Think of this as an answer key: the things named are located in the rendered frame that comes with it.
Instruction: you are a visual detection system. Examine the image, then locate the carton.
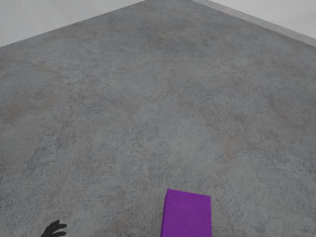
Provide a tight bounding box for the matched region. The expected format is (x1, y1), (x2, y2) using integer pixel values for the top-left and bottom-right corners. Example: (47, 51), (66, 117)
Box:
(160, 189), (212, 237)

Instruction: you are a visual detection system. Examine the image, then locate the left robot hand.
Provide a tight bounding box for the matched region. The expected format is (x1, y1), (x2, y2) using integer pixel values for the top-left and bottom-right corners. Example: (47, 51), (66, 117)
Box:
(40, 219), (67, 237)

